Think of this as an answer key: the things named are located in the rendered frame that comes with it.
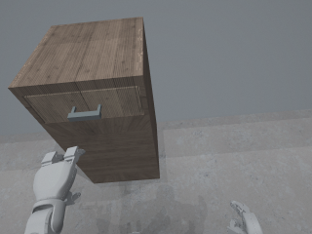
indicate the drawer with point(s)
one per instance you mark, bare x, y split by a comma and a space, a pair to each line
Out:
122, 101

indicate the handle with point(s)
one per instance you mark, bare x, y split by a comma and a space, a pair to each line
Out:
85, 115

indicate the left robot forearm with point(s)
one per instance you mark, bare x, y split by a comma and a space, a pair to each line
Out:
47, 217

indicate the robot left hand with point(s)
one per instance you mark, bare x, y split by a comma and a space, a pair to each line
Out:
54, 179

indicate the robot right hand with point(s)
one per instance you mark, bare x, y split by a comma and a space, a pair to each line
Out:
249, 223

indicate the cabinet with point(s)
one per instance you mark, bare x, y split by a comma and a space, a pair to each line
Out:
96, 55

